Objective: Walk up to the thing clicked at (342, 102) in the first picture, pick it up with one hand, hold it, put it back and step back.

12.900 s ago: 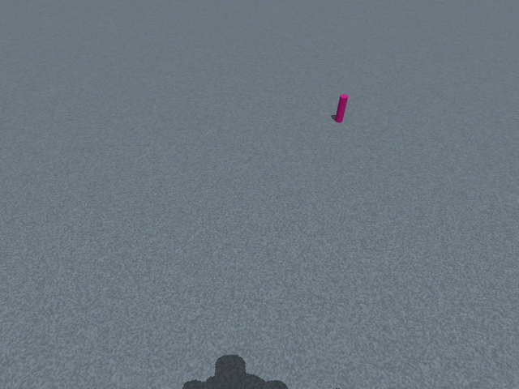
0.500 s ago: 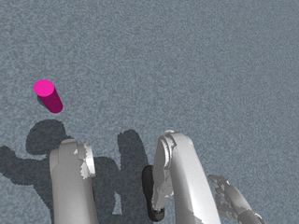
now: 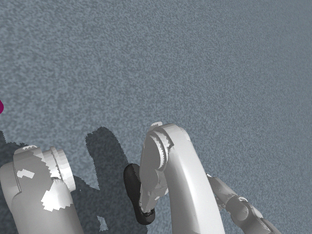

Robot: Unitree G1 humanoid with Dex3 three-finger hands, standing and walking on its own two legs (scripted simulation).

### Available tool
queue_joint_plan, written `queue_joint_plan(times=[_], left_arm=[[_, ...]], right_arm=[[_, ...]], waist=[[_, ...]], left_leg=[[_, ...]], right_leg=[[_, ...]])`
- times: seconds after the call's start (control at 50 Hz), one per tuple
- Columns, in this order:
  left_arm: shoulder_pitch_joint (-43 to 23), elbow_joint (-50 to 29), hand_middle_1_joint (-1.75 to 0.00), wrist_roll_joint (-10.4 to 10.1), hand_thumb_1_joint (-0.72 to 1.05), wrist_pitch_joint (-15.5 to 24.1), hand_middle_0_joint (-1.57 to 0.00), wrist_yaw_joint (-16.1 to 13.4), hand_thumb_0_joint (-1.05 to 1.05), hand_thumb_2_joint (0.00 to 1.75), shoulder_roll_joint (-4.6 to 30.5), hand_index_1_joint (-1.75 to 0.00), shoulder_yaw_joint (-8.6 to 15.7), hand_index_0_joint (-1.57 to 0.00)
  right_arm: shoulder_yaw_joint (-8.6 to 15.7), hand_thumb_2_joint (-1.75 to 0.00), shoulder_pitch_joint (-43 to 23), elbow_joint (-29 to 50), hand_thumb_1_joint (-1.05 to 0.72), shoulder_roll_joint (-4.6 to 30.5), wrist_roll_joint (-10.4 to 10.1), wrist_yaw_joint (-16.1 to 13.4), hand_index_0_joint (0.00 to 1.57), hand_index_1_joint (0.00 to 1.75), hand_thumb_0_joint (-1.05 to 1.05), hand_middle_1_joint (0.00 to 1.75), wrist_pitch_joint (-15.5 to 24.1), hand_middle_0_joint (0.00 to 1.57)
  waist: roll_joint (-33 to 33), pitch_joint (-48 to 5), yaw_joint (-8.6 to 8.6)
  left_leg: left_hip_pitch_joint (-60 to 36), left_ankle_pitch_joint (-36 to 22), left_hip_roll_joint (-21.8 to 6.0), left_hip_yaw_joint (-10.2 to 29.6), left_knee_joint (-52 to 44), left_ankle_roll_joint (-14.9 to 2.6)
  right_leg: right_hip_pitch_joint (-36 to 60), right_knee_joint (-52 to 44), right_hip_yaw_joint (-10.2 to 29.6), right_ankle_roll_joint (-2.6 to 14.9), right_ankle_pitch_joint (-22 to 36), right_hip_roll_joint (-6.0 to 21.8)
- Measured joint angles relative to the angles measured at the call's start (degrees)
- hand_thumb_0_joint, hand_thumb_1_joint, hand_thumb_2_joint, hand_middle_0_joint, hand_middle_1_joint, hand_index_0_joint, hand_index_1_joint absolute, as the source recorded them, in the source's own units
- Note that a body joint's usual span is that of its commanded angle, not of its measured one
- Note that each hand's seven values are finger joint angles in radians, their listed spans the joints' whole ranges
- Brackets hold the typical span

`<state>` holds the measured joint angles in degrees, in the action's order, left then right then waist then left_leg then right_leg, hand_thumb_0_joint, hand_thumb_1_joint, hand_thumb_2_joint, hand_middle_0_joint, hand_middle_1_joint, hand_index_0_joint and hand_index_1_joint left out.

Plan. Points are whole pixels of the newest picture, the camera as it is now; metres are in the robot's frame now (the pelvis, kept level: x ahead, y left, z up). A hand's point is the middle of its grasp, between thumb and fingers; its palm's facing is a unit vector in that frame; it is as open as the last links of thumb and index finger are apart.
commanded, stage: close in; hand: left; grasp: from the side
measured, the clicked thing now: out of the picture +0.46 +0.29 -0.20
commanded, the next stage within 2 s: rest palm in 0.48 s
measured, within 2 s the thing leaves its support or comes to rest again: leaves its support in 1.66 s
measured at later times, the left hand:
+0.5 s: hand out of the picture +0.43 +0.28 -0.17, palm faces +0.24 -0.97 +0.03, open 17.7 cm
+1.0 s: hand out of the picture +0.44 +0.28 -0.17, palm faces +0.27 -0.96 +0.00, open 12.5 cm
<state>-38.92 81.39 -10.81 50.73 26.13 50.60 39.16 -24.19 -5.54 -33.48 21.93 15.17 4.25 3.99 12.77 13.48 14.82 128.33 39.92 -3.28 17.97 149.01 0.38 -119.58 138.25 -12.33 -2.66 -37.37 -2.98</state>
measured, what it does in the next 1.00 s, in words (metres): stands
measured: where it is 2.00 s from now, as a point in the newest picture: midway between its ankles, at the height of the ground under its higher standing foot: (105, 221)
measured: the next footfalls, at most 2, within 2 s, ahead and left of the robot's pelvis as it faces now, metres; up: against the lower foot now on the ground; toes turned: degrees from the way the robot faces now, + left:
none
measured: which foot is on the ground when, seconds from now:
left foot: down 0.00-1.00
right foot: down 0.00-1.00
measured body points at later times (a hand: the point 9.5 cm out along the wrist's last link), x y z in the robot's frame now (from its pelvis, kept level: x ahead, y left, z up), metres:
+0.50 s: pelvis -0.01 +0.00 -0.01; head +0.22 +0.18 +0.33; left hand +0.41 +0.33 -0.17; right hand +0.15 -0.25 -0.04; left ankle +0.08 +0.13 -0.26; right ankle +0.13 -0.12 -0.26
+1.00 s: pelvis +0.00 +0.01 -0.01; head +0.23 +0.19 +0.32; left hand +0.42 +0.33 -0.17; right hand +0.16 -0.24 -0.05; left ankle +0.08 +0.13 -0.26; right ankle +0.13 -0.12 -0.26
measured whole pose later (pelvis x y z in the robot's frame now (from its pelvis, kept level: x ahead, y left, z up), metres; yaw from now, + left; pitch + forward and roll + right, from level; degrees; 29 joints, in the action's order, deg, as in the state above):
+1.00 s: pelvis +0.00 +0.01 -0.01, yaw -2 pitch +13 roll -17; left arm -40.6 84.7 -6.7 60.9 6.9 50.2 26.8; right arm -30.2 -10.0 -31.5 21.3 20.0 7.1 -1.3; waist 15.7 17.0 15.3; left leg 127.8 40.5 -2.5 22.6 152.3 0.8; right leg -117.6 138.5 -15.5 -3.6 -36.6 -4.2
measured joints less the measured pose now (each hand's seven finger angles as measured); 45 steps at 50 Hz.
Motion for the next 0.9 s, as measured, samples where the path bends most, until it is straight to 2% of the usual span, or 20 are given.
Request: queue_joint_plan(times=[0.08, 0.16, 0.22, 0.38, 0.54, 0.66, 0.76, 0.9], left_arm=[[0.2, 0.5, -0.07, 1.2, -0.60, 2.7, -0.07, -4.2, -0.02, 0.01, -0.5, -0.08, -0.4, -0.07], [0.8, 0.5, -0.07, 2.5, -0.60, 4.4, -0.07, -6.9, -0.02, 0.02, -0.3, -0.07, -2.1, -0.07], [1.4, 0.3, -0.06, 2.6, -0.60, 5.3, -0.07, -7.9, -0.02, 0.02, -0.4, -0.07, -4.1, -0.06], [1.6, 1.1, -0.06, 0.9, -0.60, 7.2, -0.06, -10.7, -0.01, 0.03, -2.3, -0.06, -7.8, -0.06], [1.0, 1.8, -0.07, 3.2, -0.58, 9.3, -0.05, -14.1, -0.01, 0.06, -2.2, -0.07, -8.7, -0.05], [1.0, 1.5, -0.08, 2.9, -0.53, 10.1, -0.07, -16.2, -0.01, 0.10, -1.9, -0.08, -9.6, -0.07], [0.4, 2.0, -0.15, 3.1, -0.42, 10.1, -0.16, -16.8, -0.01, 0.17, -1.7, -0.16, -11.5, -0.15], [-1.1, 2.7, -0.28, 3.3, -0.23, 10.5, -0.31, -18.3, -0.01, 0.31, -1.3, -0.29, -11.7, -0.30]], right_arm=[[-1.3, -0.91, -0.8, 0.3, -0.94, -0.1, 1.3, 0.7, 0.20, 0.31, 0.00, 0.30, -0.7, 0.21], [-1.9, -0.91, -1.2, 0.5, -0.94, 0.0, 2.1, 1.1, 0.20, 0.31, 0.00, 0.30, -1.5, 0.21], [-2.3, -0.91, -1.2, 0.5, -0.94, 0.4, 2.4, 1.5, 0.20, 0.31, 0.00, 0.30, -1.9, 0.21], [-3.4, -0.91, -1.4, 0.4, -0.94, 0.7, 3.0, 2.1, 0.21, 0.31, 0.00, 0.30, -2.6, 0.21], [-4.3, -0.91, -2.6, 1.7, -0.93, 0.4, 3.9, 2.5, 0.20, 0.31, 0.00, 0.30, -3.6, 0.21], [-4.6, -0.91, -3.4, 1.4, -0.92, 0.3, 4.4, 2.8, 0.20, 0.30, 0.00, 0.30, -4.0, 0.21], [-4.9, -0.91, -3.9, 1.2, -0.91, 0.0, 4.5, 2.8, 0.20, 0.30, 0.00, 0.30, -4.2, 0.21], [-5.7, -0.90, -4.3, 1.6, -0.90, -0.5, 4.7, 2.9, 0.20, 0.30, 0.00, 0.30, -4.7, 0.21]], waist=[[0.9, 1.0, 0.37], [1.3, 1.8, 0.40], [1.3, 2.2, 0.36], [1.5, 1.9, 0.66], [2.6, 2.8, 0.70], [2.6, 3.4, 0.39], [2.6, 3.4, 0.29], [3.1, 3.3, 0.40]], left_leg=[[-0.4, -0.1, 0.1, 1.1, 1.2, 0.23], [-0.3, -0.4, 0.1, 1.7, 1.9, 0.18], [-0.2, -0.5, 0.1, 1.9, 2.0, -0.05], [-0.3, -0.2, 0.3, 2.3, 2.5, -0.23], [-0.8, 0.0, 0.6, 3.6, 3.1, 0.15], [-0.6, 0.1, 0.6, 3.5, 3.1, -0.03], [-0.3, 0.2, 0.7, 3.5, 3.2, -0.05], [-0.7, 0.7, 0.8, 4.4, 3.4, 0.45]], right_leg=[[0.4, 0.6, -0.7, -0.13, 0.6, -0.4], [0.6, 0.8, -1.1, -0.26, 1.1, -0.6], [0.6, 0.7, -1.2, -0.45, 1.3, -0.7], [1.2, 0.7, -1.5, -0.87, 1.0, -0.8], [1.9, 0.6, -2.4, -0.78, 1.2, -1.0], [1.8, 0.6, -2.3, -1.03, 1.0, -1.0], [1.6, 0.6, -2.3, -1.12, 0.8, -1.0], [1.9, 0.5, -2.9, -0.94, 0.6, -1.1]])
